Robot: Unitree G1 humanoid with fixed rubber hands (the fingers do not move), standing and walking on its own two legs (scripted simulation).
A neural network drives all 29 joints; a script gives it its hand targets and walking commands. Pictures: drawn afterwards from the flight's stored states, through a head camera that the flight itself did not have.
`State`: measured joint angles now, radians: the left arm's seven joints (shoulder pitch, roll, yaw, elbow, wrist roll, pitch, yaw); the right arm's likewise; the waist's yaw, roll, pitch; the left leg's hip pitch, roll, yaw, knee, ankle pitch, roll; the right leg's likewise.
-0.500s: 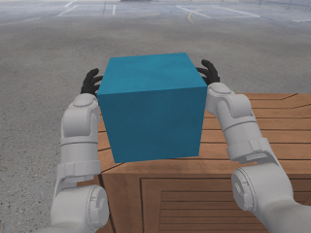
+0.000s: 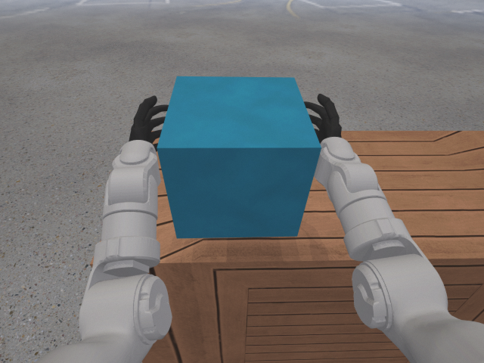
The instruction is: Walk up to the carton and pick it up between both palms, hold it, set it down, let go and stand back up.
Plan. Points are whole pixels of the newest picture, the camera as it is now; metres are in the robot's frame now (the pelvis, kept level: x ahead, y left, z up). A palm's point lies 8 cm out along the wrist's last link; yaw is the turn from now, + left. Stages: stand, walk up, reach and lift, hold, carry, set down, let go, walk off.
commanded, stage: set down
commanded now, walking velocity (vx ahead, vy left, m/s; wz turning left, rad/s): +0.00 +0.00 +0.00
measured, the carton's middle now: (236, 156) +0.41 -0.01 +0.19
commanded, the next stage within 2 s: none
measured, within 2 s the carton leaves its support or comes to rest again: neither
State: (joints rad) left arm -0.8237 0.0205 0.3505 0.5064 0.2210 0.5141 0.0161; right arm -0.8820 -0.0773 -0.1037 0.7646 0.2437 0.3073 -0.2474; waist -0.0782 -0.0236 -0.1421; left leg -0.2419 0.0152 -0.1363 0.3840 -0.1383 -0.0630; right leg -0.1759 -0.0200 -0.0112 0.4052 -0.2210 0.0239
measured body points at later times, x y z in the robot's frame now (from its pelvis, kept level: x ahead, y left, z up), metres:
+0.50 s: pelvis +0.01 +0.00 +0.00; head -0.04 +0.02 +0.45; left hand +0.43 +0.14 +0.20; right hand +0.41 -0.16 +0.20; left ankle +0.05 +0.16 -0.74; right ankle +0.00 -0.13 -0.74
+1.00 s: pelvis +0.02 +0.00 +0.00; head -0.02 +0.01 +0.45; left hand +0.44 +0.13 +0.17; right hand +0.43 -0.17 +0.18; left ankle +0.05 +0.16 -0.74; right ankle +0.00 -0.13 -0.74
